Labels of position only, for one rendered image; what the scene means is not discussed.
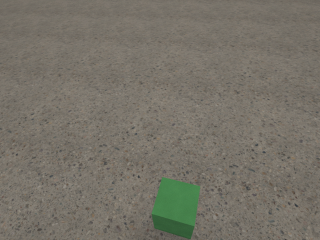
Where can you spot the carton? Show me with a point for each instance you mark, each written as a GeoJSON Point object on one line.
{"type": "Point", "coordinates": [175, 207]}

